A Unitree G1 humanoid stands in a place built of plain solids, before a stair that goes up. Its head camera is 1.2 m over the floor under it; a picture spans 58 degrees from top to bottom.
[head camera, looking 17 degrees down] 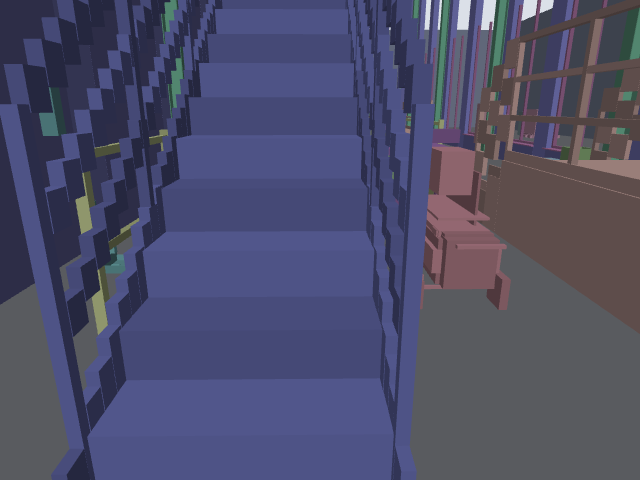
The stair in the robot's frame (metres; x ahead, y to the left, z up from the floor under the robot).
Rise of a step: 0.21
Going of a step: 0.29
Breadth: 1.06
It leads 1 degrees to the left of straight ahead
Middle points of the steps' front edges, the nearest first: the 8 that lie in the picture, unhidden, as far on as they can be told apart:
1.13 0.25 0.21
1.42 0.25 0.42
1.72 0.26 0.63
2.01 0.26 0.84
2.31 0.26 1.05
2.60 0.27 1.26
2.90 0.27 1.47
3.19 0.27 1.68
